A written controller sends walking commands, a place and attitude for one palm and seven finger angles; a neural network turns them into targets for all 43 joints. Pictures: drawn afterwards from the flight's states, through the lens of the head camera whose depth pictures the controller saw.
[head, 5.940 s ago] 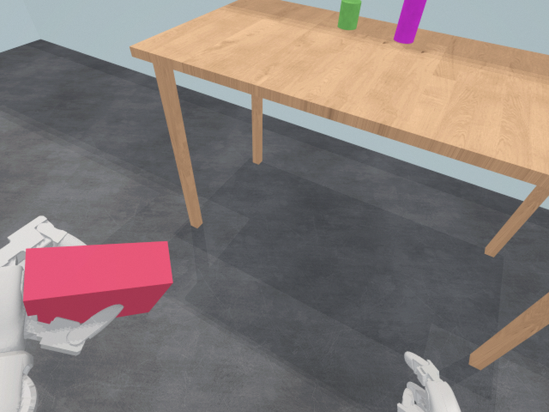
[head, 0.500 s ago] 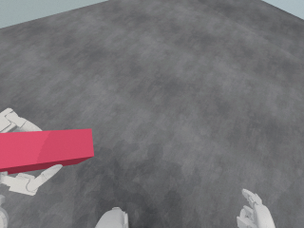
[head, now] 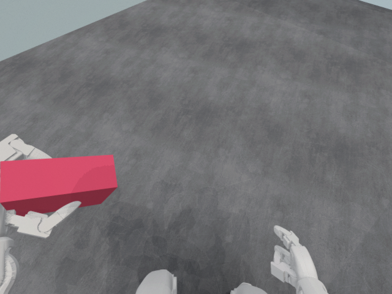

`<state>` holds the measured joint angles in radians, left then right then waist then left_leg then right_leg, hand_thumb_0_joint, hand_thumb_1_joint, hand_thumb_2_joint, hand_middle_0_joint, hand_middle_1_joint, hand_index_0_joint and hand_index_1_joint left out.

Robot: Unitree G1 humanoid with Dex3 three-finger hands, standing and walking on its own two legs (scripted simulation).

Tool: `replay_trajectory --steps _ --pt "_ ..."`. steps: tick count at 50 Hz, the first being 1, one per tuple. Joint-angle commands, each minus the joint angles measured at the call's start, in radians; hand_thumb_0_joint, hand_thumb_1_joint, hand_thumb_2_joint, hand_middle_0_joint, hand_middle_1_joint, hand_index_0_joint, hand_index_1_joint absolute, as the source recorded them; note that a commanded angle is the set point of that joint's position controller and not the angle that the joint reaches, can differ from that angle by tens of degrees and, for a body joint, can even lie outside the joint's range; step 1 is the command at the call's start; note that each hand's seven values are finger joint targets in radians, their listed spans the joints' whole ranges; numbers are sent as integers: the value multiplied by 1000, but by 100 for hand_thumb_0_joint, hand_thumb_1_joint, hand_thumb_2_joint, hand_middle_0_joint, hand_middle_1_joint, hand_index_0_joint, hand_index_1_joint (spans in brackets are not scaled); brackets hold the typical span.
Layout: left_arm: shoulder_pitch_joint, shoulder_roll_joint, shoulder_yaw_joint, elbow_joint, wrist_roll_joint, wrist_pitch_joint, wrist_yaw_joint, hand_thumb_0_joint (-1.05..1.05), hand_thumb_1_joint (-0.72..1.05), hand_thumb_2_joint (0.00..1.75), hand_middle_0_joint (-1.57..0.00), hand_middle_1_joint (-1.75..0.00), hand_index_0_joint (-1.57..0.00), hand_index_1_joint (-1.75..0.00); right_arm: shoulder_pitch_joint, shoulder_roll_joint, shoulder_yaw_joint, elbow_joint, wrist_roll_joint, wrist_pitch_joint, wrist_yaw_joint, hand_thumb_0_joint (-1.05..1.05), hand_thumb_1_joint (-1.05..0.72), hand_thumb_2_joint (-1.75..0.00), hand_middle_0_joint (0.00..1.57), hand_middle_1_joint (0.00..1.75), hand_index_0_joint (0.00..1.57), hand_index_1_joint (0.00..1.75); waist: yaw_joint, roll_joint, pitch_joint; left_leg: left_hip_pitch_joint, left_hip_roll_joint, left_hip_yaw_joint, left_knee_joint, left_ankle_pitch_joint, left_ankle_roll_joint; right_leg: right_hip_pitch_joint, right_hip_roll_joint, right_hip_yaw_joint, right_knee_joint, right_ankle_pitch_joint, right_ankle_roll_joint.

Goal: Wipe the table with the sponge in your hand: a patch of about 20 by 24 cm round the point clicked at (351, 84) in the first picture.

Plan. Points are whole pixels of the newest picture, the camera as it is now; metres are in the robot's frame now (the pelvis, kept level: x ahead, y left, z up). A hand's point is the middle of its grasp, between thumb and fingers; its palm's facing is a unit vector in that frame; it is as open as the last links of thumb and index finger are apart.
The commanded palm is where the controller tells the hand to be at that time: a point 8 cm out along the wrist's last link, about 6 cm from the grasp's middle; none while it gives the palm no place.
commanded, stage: turn to face it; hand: left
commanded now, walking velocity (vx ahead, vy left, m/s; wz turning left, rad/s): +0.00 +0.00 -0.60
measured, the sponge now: (77, 185) +0.24 +0.21 +0.15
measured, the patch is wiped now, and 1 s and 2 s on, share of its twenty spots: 0.00 0.00 0.00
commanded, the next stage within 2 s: none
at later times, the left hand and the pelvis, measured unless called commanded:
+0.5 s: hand (76, 191) +0.22 +0.18 +0.19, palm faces +0.17 -0.89 -0.43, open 9.4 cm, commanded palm +0.18 +0.23 +0.20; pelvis -0.05 +0.01 +0.01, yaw -17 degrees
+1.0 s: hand (181, 229) +0.18 +0.03 +0.19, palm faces -0.17 -0.82 -0.54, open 9.4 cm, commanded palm +0.16 +0.10 +0.20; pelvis -0.14 -0.04 +0.01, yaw -35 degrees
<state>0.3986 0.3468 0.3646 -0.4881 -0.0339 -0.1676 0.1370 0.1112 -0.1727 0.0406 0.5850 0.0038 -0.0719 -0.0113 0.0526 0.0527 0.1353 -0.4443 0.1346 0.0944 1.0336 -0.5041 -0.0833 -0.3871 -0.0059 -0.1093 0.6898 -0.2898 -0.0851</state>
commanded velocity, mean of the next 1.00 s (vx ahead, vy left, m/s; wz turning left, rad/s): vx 0.00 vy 0.00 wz -0.60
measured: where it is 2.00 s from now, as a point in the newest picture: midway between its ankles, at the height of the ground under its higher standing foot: outside the picture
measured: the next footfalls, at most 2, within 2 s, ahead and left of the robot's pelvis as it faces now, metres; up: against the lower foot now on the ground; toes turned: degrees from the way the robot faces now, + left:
left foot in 0.38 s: +0.01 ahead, +0.15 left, +0.00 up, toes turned -9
right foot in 0.68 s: -0.08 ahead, -0.15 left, +0.00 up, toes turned -31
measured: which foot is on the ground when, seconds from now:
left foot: up 0.00-0.36, down 0.38-0.70, up 0.72-1.00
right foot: down 0.00-0.40, up 0.42-0.66, down 0.68-1.00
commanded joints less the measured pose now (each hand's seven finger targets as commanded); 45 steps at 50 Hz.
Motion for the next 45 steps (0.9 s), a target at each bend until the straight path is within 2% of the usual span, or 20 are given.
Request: replay_trajectory --steps 1,5,13,17,18,19,20,21,23,25,28,32,33,34,35,36,37,39,43,45 --pt "17 229 170 -322 -25 -82 40 0 10 130 -120 -160 -120 -160 -42 -86 -51 -151 2 -11 -12 0 -90 -90 20 30 20 30 -37 -144 -354 -181 -58 -107 277 48 -20 406 -268 384 -233 714 -61" --pt "104 252 213 -317 -33 -96 45 0 10 130 -120 -160 -120 -160 -47 -118 -81 -155 0 15 -14 0 -90 -90 20 30 20 30 -34 -110 -338 -121 -66 -97 131 88 -16 334 -244 372 -285 561 -64" --pt "114 209 164 -242 -34 -80 38 0 10 130 -120 -160 -120 -160 -21 -159 -93 -194 14 50 -4 0 -90 -90 20 30 20 30 -9 -158 -302 58 -97 -72 -283 21 15 186 -218 515 -388 142 -76" --pt "50 208 135 -268 -18 -80 27 0 10 130 -120 -160 -120 -160 27 -164 -90 -199 9 65 -4 0 -90 -90 20 30 20 30 -27 -130 -300 288 -93 -42 -579 94 52 43 -142 502 -390 -25 2" --pt "21 213 124 -306 -17 -86 22 0 10 130 -120 -160 -120 -160 28 -173 -95 -204 9 61 -9 0 -90 -90 20 30 20 30 -30 -65 -281 361 -31 -82 -666 114 76 -29 -92 464 -316 -48 30" --pt "-18 213 128 -325 -12 -100 14 0 10 130 -120 -160 -120 -160 13 -190 -98 -216 -3 56 -14 0 -90 -90 20 30 20 30 -30 81 -235 387 120 -231 -748 99 145 -148 0 386 -166 -106 70" --pt "-20 226 144 -325 0 -103 11 0 10 130 -120 -160 -120 -160 -1 -182 -97 -224 0 48 -18 0 -90 -90 20 30 20 30 -15 243 -222 343 288 -331 -796 175 219 -196 69 233 129 -173 108" --pt "-35 225 139 -318 19 -97 11 0 10 130 -120 -160 -120 -160 -6 -150 -93 -223 4 41 -20 0 -90 -90 20 30 20 30 -13 246 -197 171 349 -318 -823 144 249 -136 48 161 404 -179 124" --pt "-109 208 110 -348 22 -95 4 0 10 130 -120 -160 -120 -160 7 -141 -96 -211 5 27 -13 0 -90 -90 20 30 20 30 -20 190 -133 152 303 -172 -750 326 234 -178 -13 139 499 -154 138" --pt "-56 139 46 -277 19 -81 6 0 10 130 -120 -160 -120 -160 35 -158 -98 -192 13 9 -3 0 -90 -90 20 30 20 30 -28 205 -108 199 248 -40 -688 508 176 -156 -20 64 352 -160 149" --pt "-106 157 40 -260 21 -71 7 0 10 130 -120 -160 -120 -160 63 -174 -96 -183 11 -12 2 0 -90 -90 20 30 20 30 -50 213 -108 227 241 1 -654 618 136 -42 3 -10 138 -134 158" --pt "-106 179 77 -235 13 -69 5 0 10 130 -120 -160 -120 -160 70 -170 -97 -183 9 -32 12 0 -90 -90 20 30 20 30 -40 201 -180 244 211 63 -480 598 85 161 35 -61 -138 -6 148" --pt "-81 196 91 -231 18 -66 7 0 10 130 -120 -160 -120 -160 71 -165 -98 -186 14 -31 15 0 -90 -90 20 30 20 30 -36 154 -213 211 185 72 -375 554 66 241 3 -26 -221 99 126" --pt "-80 225 115 -260 18 -78 14 0 10 130 -120 -160 -120 -160 72 -135 -88 -193 21 -30 19 0 -90 -90 20 30 20 30 -36 -27 -256 119 109 104 -183 391 29 353 -119 115 -263 372 67" --pt "-26 298 199 -241 9 -87 28 0 10 130 -120 -160 -120 -160 28 -108 -72 -213 17 -26 13 0 -90 -90 20 30 20 30 -11 -280 -287 -128 -18 62 25 -98 -7 455 -288 426 -249 796 -44" --pt "28 309 226 -278 -22 -74 28 0 10 130 -120 -160 -120 -160 1 -123 -93 -217 26 -13 7 0 -90 -90 20 30 20 30 -3 -368 -335 -136 -30 -81 160 -118 -10 400 -336 534 -264 814 -63" --pt "100 317 253 -317 -32 -78 29 0 10 130 -120 -160 -120 -160 -14 -104 -80 -214 17 4 7 0 -90 -90 20 30 20 30 -14 -284 -338 -176 -18 -137 232 -66 -12 430 -330 522 -231 770 -88" --pt "183 275 263 -344 -40 -89 32 0 10 130 -120 -160 -120 -160 -38 -84 -57 -192 9 45 15 0 -90 -90 20 30 20 30 -24 -127 -374 -177 -24 -122 204 0 -19 450 -275 408 -202 699 -85" --pt "177 247 250 -308 -42 -87 37 0 10 130 -120 -160 -120 -160 -40 -107 -81 -175 8 72 3 0 -90 -90 20 30 20 30 -46 -156 -337 -59 -38 -85 22 60 -22 302 -239 378 -273 526 -79" --pt "193 242 245 -251 -39 -77 39 0 10 130 -120 -160 -120 -160 -41 -122 -90 -179 9 79 -5 0 -90 -90 20 30 20 30 -30 -179 -316 -10 -64 -67 -75 65 -13 238 -217 418 -308 395 -80"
